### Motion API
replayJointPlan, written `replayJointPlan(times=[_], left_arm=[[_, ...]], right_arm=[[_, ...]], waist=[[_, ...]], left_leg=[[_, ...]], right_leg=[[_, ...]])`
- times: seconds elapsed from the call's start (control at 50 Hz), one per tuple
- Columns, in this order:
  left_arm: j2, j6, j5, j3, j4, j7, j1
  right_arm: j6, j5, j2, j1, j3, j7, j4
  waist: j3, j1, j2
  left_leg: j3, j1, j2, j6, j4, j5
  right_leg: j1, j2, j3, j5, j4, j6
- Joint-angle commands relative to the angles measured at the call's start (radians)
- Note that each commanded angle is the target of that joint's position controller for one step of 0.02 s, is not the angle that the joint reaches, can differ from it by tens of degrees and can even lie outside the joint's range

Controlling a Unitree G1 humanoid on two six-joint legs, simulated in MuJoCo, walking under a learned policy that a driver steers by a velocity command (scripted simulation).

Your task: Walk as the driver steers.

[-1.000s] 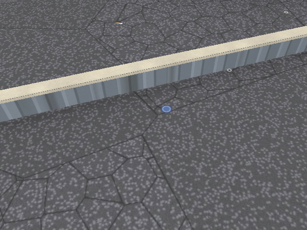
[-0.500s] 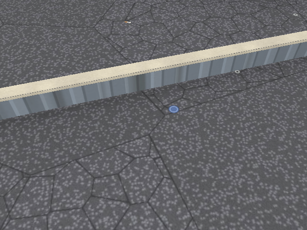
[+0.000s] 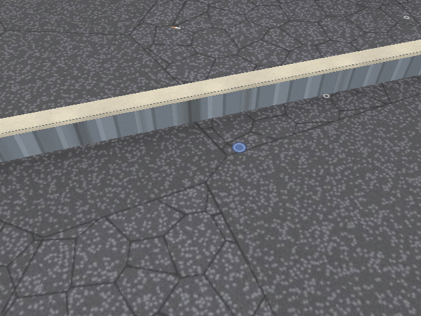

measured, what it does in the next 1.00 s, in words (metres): walks ahead: left foot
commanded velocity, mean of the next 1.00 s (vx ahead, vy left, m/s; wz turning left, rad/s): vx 0.22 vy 0.00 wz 0.00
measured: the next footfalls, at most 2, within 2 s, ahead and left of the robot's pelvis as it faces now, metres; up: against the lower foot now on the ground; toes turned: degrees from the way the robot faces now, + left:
left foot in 0.80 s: +0.35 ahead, +0.08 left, +0.00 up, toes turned +1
right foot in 1.10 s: +0.28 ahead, -0.15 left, +0.00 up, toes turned +0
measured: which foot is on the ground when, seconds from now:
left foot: down 0.00-0.44, up 0.46-0.78, down 0.80-1.00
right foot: down 0.00-0.82, up 0.84-1.00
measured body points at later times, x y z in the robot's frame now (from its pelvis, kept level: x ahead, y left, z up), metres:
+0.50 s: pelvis +0.05 -0.03 +0.00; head +0.06 -0.05 +0.45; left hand +0.06 +0.22 -0.14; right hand +0.09 -0.29 -0.16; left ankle -0.01 +0.11 -0.70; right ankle +0.01 -0.14 -0.74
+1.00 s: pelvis +0.21 +0.00 +0.00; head +0.24 +0.00 +0.45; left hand +0.25 +0.25 -0.16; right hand +0.34 -0.25 -0.13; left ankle +0.31 +0.08 -0.73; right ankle +0.16 -0.15 -0.69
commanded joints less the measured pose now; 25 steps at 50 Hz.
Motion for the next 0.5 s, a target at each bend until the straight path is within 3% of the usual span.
replayJointPlan(times=[0.02,0.2,0.22,0.24,0.26,0.28,0.3,0.32,0.34,0.36,0.38,0.4,0.42,0.44,0.46,0.48,0.5], left_arm=[[0.088,-0.008,0.000,0.012,-0.013,0.002,0.034],[0.078,-0.009,-0.001,0.002,0.024,0.001,0.050],[0.074,-0.007,-0.005,0.002,0.043,0.002,0.087],[0.100,-0.008,-0.017,0.012,0.043,0.003,0.099],[0.115,-0.019,-0.023,0.015,0.025,0.000,0.083],[0.096,-0.042,-0.032,0.009,-0.008,-0.004,0.033],[0.068,-0.069,-0.037,0.002,-0.039,-0.012,-0.031],[0.035,-0.089,-0.036,-0.003,-0.053,-0.023,-0.058],[0.042,-0.102,-0.032,-0.001,-0.061,-0.033,-0.068],[0.048,-0.111,-0.034,0.001,-0.066,-0.040,-0.050],[0.040,-0.116,-0.040,-0.001,-0.056,-0.041,0.004],[0.035,-0.121,-0.040,0.001,-0.021,-0.039,0.099],[0.050,-0.124,-0.030,0.015,0.033,-0.034,0.209],[0.085,-0.107,0.041,0.027,0.069,-0.053,0.373],[0.148,-0.116,-0.015,0.049,0.103,-0.039,0.497],[0.203,-0.131,-0.015,0.046,0.095,-0.051,0.513],[0.170,-0.142,-0.008,0.032,0.090,-0.053,0.431]], right_arm=[[-0.007,0.000,-0.092,0.034,-0.015,-0.003,-0.016],[-0.004,0.001,-0.081,0.058,-0.009,-0.003,0.017],[0.000,0.006,-0.083,0.095,-0.012,-0.005,0.037],[0.001,0.017,-0.114,0.108,-0.023,-0.006,0.036],[-0.008,0.025,-0.131,0.125,-0.027,-0.005,0.028],[-0.029,0.033,-0.138,0.141,-0.029,-0.002,0.018],[-0.050,0.037,-0.157,0.158,-0.036,0.001,0.015],[-0.064,0.035,-0.196,0.164,-0.053,0.006,0.020],[-0.071,0.036,-0.198,0.141,-0.057,0.009,0.008],[-0.079,0.031,-0.174,0.085,-0.049,0.013,-0.022],[-0.082,0.037,-0.164,0.010,-0.044,0.019,-0.057],[-0.079,0.052,-0.172,-0.069,-0.044,0.023,-0.087],[-0.075,0.052,-0.175,-0.089,-0.046,0.023,-0.100],[-0.055,-0.047,-0.166,-0.111,-0.060,0.036,-0.089],[-0.080,0.019,-0.055,-0.142,-0.019,0.037,-0.150],[-0.110,0.061,-0.037,-0.066,-0.020,0.040,-0.150],[-0.128,0.080,-0.072,-0.090,-0.022,0.041,-0.160]], waist=[[0.005,-0.001,-0.001],[0.013,-0.001,-0.001],[-0.036,-0.002,0.006],[0.006,-0.003,0.015],[0.071,-0.012,0.024],[0.117,-0.031,0.051],[0.125,-0.051,0.100],[0.103,-0.047,0.188],[0.099,-0.037,0.203],[0.094,-0.004,0.182],[0.090,0.041,0.176],[0.081,0.099,0.167],[0.060,0.137,0.140],[0.016,0.205,-0.019],[-0.024,0.217,-0.237],[-0.046,0.149,-0.286],[0.058,0.104,-0.181]], left_leg=[[-0.013,-0.043,0.017,0.023,-0.111,0.089],[-0.009,-0.042,0.013,0.022,-0.114,0.091],[0.009,-0.025,-0.009,0.037,-0.110,-0.148],[-0.013,-0.066,-0.005,0.065,-0.112,-0.425],[-0.077,-0.109,0.038,0.098,-0.143,-0.599],[-0.166,-0.092,0.103,0.131,-0.191,-0.617],[-0.269,-0.034,0.178,0.165,-0.263,-0.558],[-0.401,0.005,0.274,0.209,-0.347,-0.537],[-0.486,-0.055,0.338,0.242,-0.393,-0.515],[-0.478,-0.107,0.344,0.235,-0.404,-0.477],[-0.399,-0.160,0.309,0.201,-0.401,-0.427],[-0.272,-0.255,0.235,0.159,-0.366,-0.377],[-0.165,-0.328,0.153,0.131,-0.259,-0.347],[-0.073,-0.449,0.068,0.139,-0.018,-0.359],[0.035,-0.588,0.020,0.074,0.411,-0.138],[-0.025,-0.772,-0.035,0.093,0.613,-0.195],[-0.068,-0.865,0.030,0.107,0.744,-0.179]], right_leg=[[0.011,-0.008,-0.001,0.118,-0.087,-0.028],[0.004,-0.006,-0.007,0.111,-0.094,-0.028],[0.014,0.024,-0.038,-0.130,-0.077,-0.041],[-0.045,0.034,-0.039,-0.406,-0.058,-0.064],[-0.135,0.010,-0.008,-0.550,-0.052,-0.087],[-0.215,-0.011,0.005,-0.503,-0.022,-0.092],[-0.270,-0.008,-0.031,-0.323,0.041,-0.074],[-0.281,0.006,-0.097,-0.128,0.154,-0.062],[-0.249,-0.029,-0.073,-0.076,0.242,-0.079],[-0.214,-0.046,-0.058,-0.114,0.271,-0.102],[-0.133,-0.049,-0.072,-0.152,0.189,-0.124],[0.046,-0.019,-0.125,-0.111,0.033,-0.137],[0.218,0.039,-0.182,-0.057,-0.041,-0.122],[0.426,0.023,-0.134,-0.115,-0.128,-0.113],[0.519,-0.238,0.258,-0.189,-0.229,-0.163],[0.546,-0.396,0.660,-0.336,-0.361,-0.316],[0.462,-0.449,0.705,-0.316,-0.386,-0.353]])
Velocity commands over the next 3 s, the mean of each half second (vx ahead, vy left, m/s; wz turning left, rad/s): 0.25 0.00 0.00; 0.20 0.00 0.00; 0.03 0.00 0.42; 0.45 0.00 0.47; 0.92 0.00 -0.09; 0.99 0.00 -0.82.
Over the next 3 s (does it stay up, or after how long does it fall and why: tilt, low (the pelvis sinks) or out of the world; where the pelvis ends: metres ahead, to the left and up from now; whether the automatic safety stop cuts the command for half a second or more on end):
stays up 1.10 0.33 -0.03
